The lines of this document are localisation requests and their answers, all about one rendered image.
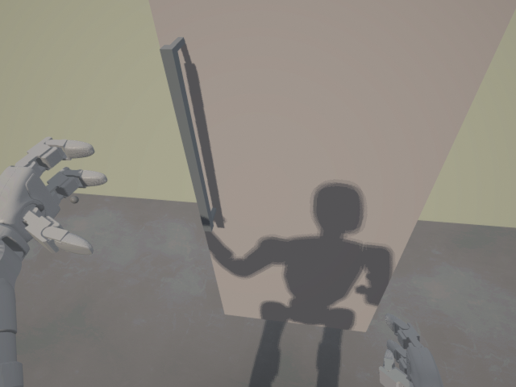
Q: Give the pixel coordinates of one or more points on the robot right hand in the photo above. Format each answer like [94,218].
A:
[417,367]

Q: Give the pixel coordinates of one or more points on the handle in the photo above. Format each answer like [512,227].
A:
[172,67]

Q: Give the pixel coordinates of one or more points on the robot left hand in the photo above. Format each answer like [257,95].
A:
[21,189]

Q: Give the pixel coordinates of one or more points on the left robot forearm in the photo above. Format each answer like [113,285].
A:
[13,249]

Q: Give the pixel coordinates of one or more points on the fridge door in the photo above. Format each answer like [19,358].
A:
[322,127]

